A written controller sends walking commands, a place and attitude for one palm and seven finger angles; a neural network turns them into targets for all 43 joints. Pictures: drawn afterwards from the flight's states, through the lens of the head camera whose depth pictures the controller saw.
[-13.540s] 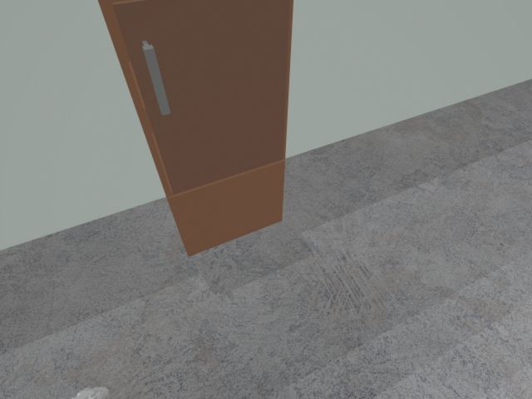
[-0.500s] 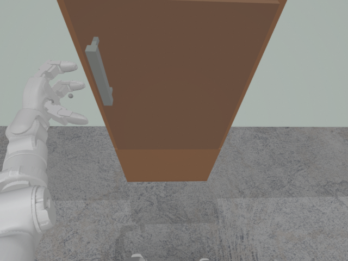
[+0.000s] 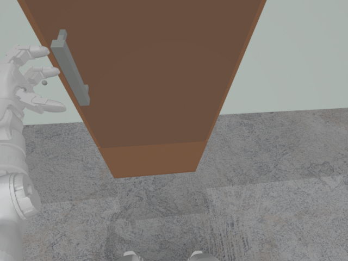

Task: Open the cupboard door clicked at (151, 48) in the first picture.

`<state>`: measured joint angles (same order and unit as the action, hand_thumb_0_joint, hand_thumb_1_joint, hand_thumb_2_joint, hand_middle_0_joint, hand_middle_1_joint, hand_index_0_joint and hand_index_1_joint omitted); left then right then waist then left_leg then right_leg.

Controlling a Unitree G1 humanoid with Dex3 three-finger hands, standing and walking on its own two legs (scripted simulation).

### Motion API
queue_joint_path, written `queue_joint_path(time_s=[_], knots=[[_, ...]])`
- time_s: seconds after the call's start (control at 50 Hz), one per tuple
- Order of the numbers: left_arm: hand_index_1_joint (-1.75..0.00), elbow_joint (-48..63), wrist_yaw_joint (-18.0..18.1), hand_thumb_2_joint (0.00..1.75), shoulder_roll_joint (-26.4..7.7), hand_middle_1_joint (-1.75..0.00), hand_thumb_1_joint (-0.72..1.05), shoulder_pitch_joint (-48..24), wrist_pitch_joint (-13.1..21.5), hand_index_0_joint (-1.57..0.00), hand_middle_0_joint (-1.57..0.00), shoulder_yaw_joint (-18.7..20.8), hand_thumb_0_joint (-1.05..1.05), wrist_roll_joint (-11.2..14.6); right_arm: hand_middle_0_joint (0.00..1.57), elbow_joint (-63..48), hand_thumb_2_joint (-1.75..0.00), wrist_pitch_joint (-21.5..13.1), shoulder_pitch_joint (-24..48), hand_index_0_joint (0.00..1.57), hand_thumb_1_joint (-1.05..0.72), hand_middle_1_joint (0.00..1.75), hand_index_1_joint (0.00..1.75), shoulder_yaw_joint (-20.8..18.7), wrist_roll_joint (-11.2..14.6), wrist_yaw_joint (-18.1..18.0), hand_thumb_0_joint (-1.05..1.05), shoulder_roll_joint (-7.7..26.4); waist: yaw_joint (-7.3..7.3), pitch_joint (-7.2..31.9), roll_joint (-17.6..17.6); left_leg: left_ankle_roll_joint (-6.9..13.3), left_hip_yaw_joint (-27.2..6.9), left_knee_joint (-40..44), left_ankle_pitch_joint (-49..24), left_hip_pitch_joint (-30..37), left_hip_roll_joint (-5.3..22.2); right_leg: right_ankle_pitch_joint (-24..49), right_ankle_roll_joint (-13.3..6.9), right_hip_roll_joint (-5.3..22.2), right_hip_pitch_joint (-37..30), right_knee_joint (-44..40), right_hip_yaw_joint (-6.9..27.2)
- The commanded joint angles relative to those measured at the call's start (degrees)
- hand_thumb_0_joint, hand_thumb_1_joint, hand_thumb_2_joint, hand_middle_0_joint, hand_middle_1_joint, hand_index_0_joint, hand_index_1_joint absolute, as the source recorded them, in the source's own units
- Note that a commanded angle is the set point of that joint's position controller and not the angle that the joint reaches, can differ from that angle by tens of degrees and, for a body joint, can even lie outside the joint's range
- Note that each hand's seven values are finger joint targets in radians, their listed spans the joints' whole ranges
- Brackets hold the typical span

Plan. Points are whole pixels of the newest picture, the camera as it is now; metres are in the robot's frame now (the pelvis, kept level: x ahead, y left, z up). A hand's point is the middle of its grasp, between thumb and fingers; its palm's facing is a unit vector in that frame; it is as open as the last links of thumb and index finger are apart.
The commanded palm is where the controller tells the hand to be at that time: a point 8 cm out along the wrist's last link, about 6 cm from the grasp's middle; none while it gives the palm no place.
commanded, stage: move the hooked fingers beside the handle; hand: left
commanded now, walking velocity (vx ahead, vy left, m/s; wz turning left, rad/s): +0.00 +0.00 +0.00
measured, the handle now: (74, 71) +0.52 +0.19 +0.11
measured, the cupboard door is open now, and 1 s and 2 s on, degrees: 0 0 0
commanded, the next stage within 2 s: slide the fingers in behind the handle in 0.60 s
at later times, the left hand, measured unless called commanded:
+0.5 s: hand (44, 90) +0.46 +0.24 +0.12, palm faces +0.02 -1.00 +0.01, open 14.0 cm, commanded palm +0.44 +0.29 +0.11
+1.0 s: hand (54, 88) +0.46 +0.22 +0.12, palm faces +0.01 -1.00 +0.01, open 14.0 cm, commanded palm +0.43 +0.27 +0.11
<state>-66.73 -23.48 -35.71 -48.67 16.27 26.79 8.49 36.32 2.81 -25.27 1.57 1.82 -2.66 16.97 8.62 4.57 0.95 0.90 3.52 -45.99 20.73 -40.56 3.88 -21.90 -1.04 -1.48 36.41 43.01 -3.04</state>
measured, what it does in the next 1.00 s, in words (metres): stands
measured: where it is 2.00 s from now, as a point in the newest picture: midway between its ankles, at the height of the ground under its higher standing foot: outside the picture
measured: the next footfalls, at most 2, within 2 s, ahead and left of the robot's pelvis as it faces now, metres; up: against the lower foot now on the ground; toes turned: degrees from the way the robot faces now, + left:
none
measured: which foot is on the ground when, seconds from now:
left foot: down 0.00-1.00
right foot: down 0.00-1.00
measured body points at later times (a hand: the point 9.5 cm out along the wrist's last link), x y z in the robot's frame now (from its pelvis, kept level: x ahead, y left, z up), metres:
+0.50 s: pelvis +0.00 +0.01 +0.00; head +0.07 +0.03 +0.44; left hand +0.45 +0.29 +0.12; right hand +0.06 -0.26 -0.11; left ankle +0.01 +0.11 -0.71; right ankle -0.02 -0.11 -0.71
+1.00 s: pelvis -0.01 +0.00 +0.00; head +0.07 +0.02 +0.44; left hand +0.46 +0.28 +0.12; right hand +0.00 -0.27 -0.11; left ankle +0.01 +0.11 -0.71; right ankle -0.02 -0.11 -0.71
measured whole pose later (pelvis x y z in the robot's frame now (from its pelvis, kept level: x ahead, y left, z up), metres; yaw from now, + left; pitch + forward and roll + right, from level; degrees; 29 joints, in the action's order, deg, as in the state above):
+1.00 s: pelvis -0.01 +0.00 +0.00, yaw +1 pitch +14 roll -2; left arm -63.8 -19.2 -29.9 -47.5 16.9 22.5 9.1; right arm 36.9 2.3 -24.5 1.3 1.8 -2.2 16.6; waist 7.8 5.0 1.3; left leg 1.1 2.8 -47.1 20.5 -40.3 3.3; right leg -22.0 -0.8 -1.0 35.7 44.1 -3.6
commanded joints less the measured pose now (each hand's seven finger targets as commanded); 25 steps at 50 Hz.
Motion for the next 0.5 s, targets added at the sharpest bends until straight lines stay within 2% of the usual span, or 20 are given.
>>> queue_joint_path(time_s=[0.0, 0.02, 0.06, 0.08, 0.1, 0.12, 0.14, 0.16, 0.2, 0.22, 0.24, 0.26, 0.3, 0.34, 0.36, 0.38, 0.42, 0.44, 0.48], knots=[[-1.20, 14.5, -0.2, 0.30, -17.3, -1.20, -0.50, -21.7, 3.3, -0.30, -0.30, 2.2, 0.00, 2.0, 0.20, -5.0, -0.90, -0.8, -5.3, 0.20, -0.90, 0.30, 0.30, -3.8, 0.0, -0.9, 0.00, 9.8, -2.28, 23.9, 5.2, 1.8, -3.6, 3.0, -21.9, 18.7, -2.7, 24.8, 0.6, -1.6, -8.4, -4.2, 2.0], [-1.20, 15.2, -0.2, 0.30, -16.0, -1.20, -0.50, -21.1, 3.5, -0.30, -0.30, 1.6, 0.00, 2.2, 0.20, -5.3, -0.90, -0.8, -5.0, 0.20, -0.90, 0.30, 0.30, -3.8, -0.1, -0.9, 0.00, 9.5, -2.22, 24.5, 5.5, 1.9, -3.5, 2.9, -22.3, 19.6, -2.8, 24.9, 0.5, -1.7, -8.4, -4.3, 2.1], [-1.20, 17.6, 0.2, 0.30, -16.8, -1.20, -0.50, -21.8, 4.5, -0.30, -0.30, 2.6, 0.00, 2.6, 0.20, -5.1, -0.90, -0.8, -4.8, 0.20, -0.90, 0.30, 0.30, -3.8, -0.1, -0.9, 0.00, 9.4, -2.61, 25.4, 7.9, 1.6, -3.9, 2.7, -24.2, 21.8, -2.5, 25.4, 0.3, -1.8, -7.8, -3.8, 1.9], [-1.20, 17.7, 0.2, 0.30, -14.4, -1.20, -0.50, -21.2, 4.6, -0.30, -0.30, 1.1, 0.00, 2.8, 0.20, -5.1, -0.90, -0.8, -4.6, 0.20, -0.90, 0.30, 0.30, -3.9, -0.1, -0.7, 0.00, 9.2, -2.05, 25.1, 6.6, 1.6, -4.1, 2.6, -24.7, 22.7, -2.4, 25.1, 0.3, -1.9, -6.9, -3.9, 1.5], [-1.20, 16.8, 0.2, 0.30, -13.6, -1.20, -0.50, -20.2, 4.4, -0.30, -0.30, 0.9, 0.00, 3.1, 0.20, -5.1, -0.90, -0.8, -4.3, 0.20, -0.90, 0.30, 0.30, -3.9, 0.0, -0.7, 0.00, 9.2, -2.14, 23.8, 5.9, 1.6, -4.0, 2.6, -23.8, 21.9, -2.4, 24.4, 0.4, -1.9, -6.5, -4.1, 1.5], [-1.20, 15.8, 0.2, 0.30, -13.5, -1.20, -0.50, -20.8, 4.2, -0.30, -0.30, 0.3, 0.00, 2.9, 0.20, -4.8, -0.90, -0.8, -4.1, 0.20, -0.90, 0.30, 0.30, -3.8, 0.1, -0.8, 0.00, 9.3, -1.75, 22.0, 5.4, 1.5, -4.2, 3.0, -22.2, 21.1, -2.3, 22.9, 0.3, -1.8, -5.8, -4.3, 1.4], [-1.20, 16.3, 0.1, 0.30, -11.9, -1.20, -0.50, -22.4, 4.3, -0.30, -0.30, -0.9, 0.00, 3.3, 0.20, -4.8, -0.90, -0.9, -3.9, 0.20, -0.90, 0.30, 0.30, -3.6, 0.0, -0.9, 0.00, 9.2, -1.28, 21.4, 5.4, 1.7, -4.3, 2.9, -22.5, 21.4, -2.5, 22.8, 0.2, -1.9, -5.4, -4.3, 1.3], [-1.20, 17.1, 0.3, 0.30, -13.0, -1.20, -0.50, -22.4, 4.3, -0.30, -0.30, -0.2, 0.00, 2.9, 0.20, -4.6, -0.90, -0.9, -3.8, 0.20, -0.90, 0.30, 0.30, -3.9, 0.0, -0.9, 0.00, 9.4, -1.88, 23.3, 6.9, 1.4, -4.7, 2.9, -23.4, 22.9, -2.3, 22.7, 0.1, -1.7, -5.0, -4.0, 1.2], [-1.20, 17.4, 0.7, 0.30, -10.9, -1.20, -0.50, -21.0, 3.9, -0.30, -0.30, -1.3, 0.00, 2.9, 0.20, -4.8, -0.90, -1.1, -3.3, 0.20, -0.90, 0.30, 0.30, -3.8, 0.0, -0.7, 0.00, 9.0, -2.08, 23.4, 7.6, 1.2, -4.9, 2.7, -24.5, 24.2, -2.2, 22.7, 0.1, -1.7, -4.4, -4.0, 1.0], [-1.20, 16.9, 0.9, 0.30, -11.0, -1.20, -0.50, -20.7, 3.7, -0.30, -0.30, -1.4, 0.00, 2.8, 0.20, -4.7, -0.90, -1.0, -3.3, 0.20, -0.90, 0.30, 0.30, -3.8, 0.1, -0.7, 0.00, 9.1, -1.93, 22.8, 5.7, 1.2, -5.1, 2.8, -24.0, 23.6, -2.1, 22.2, 0.1, -1.7, -4.4, -4.0, 0.8], [-1.20, 18.1, 1.2, 0.30, -10.3, -1.20, -0.50, -21.9, 4.1, -0.30, -0.30, -1.8, 0.00, 3.2, 0.20, -4.8, -0.90, -1.1, -3.1, 0.20, -0.90, 0.30, 0.30, -3.7, 0.0, -0.8, 0.00, 9.0, -1.64, 22.6, 6.6, 1.3, -5.1, 2.5, -24.9, 24.0, -2.2, 22.4, 0.0, -1.8, -4.0, -3.9, 0.8], [-1.20, 17.2, 1.3, 0.30, -9.2, -1.20, -0.50, -22.1, 3.8, -0.30, -0.30, -2.7, 0.00, 3.1, 0.20, -4.7, -0.90, -1.2, -2.7, 0.20, -0.90, 0.30, 0.30, -3.6, 0.1, -0.7, 0.00, 8.9, -1.51, 22.4, 5.7, 1.2, -5.2, 2.7, -23.7, 23.7, -2.2, 21.7, 0.2, -1.7, -3.6, -3.9, 0.8], [-1.20, 14.9, 1.8, 0.30, -10.0, -1.20, -0.50, -22.4, 3.4, -0.30, -0.30, -2.3, 0.00, 2.7, 0.20, -4.7, -0.90, -1.2, -2.4, 0.20, -0.90, 0.30, 0.30, -3.5, 0.1, -0.8, 0.00, 9.1, -1.32, 20.1, 4.2, 1.2, -5.2, 3.1, -20.0, 21.3, -2.3, 19.5, 0.2, -1.5, -3.3, -4.2, 0.9], [-1.20, 16.5, 2.4, 0.30, -8.6, -1.20, -0.50, -25.1, 4.0, -0.30, -0.30, -3.8, 0.00, 2.4, 0.20, -4.8, -0.90, -1.5, -2.2, 0.20, -0.90, 0.30, 0.30, -3.3, 0.0, -0.9, 0.00, 8.9, -1.06, 20.4, 6.1, 1.2, -5.7, 2.8, -20.9, 22.5, -2.4, 19.1, -0.1, -1.5, -2.6, -3.7, 0.7], [-1.20, 17.0, 2.8, 0.30, -9.4, -1.20, -0.50, -25.2, 4.3, -0.30, -0.30, -3.2, 0.00, 2.0, 0.20, -4.7, -0.90, -1.7, -2.0, 0.20, -0.90, 0.30, 0.30, -3.3, 0.0, -0.8, 0.00, 9.0, -1.48, 21.9, 7.2, 0.8, -6.0, 2.8, -21.3, 23.6, -2.2, 18.8, -0.1, -1.4, -2.0, -3.5, 0.7], [-1.20, 17.0, 3.0, 0.30, -6.8, -1.20, -0.50, -26.3, 4.4, -0.30, -0.30, -5.3, 0.00, 2.0, 0.20, -4.6, -0.90, -1.8, -1.9, 0.20, -0.90, 0.30, 0.30, -3.2, 0.0, -0.7, 0.00, 8.8, -0.63, 21.7, 7.9, 0.7, -6.3, 2.8, -21.4, 24.7, -2.1, 18.0, -0.1, -1.4, -0.5, -3.5, 0.5], [-1.20, 15.0, 3.6, 0.30, -8.0, -1.20, -0.50, -25.9, 4.5, -0.30, -0.30, -3.8, 0.00, 1.8, 0.20, -4.2, -0.90, -1.9, -2.2, 0.20, -0.90, 0.30, 0.30, -3.4, -0.2, -0.7, 0.00, 9.1, -0.92, 22.1, 5.8, 0.6, -6.7, 2.8, -19.8, 24.1, -2.0, 16.6, -0.1, -1.4, -0.7, -3.6, 0.4], [-1.20, 14.5, 3.9, 0.30, -8.5, -1.20, -0.50, -26.5, 4.6, -0.30, -0.30, -3.3, 0.00, 2.3, 0.20, -4.1, -0.90, -2.0, -2.6, 0.20, -0.90, 0.30, 0.30, -3.2, -0.3, -0.8, 0.00, 9.2, -0.58, 21.6, 3.4, 1.0, -6.7, 2.6, -20.2, 22.8, -2.2, 17.5, -0.1, -1.5, -1.8, -3.6, 0.5], [-1.20, 13.1, 4.0, 0.30, -9.5, -1.20, -0.50, -26.0, 4.1, -0.30, -0.30, -3.0, 0.00, 1.5, 0.20, -4.3, -0.90, -2.0, -2.2, 0.20, -0.90, 0.30, 0.30, -3.0, -0.2, -0.7, 0.00, 9.3, -1.08, 21.7, 4.2, 0.9, -6.1, 2.8, -18.9, 21.1, -2.4, 17.7, 0.1, -1.3, -2.6, -3.4, 0.8]])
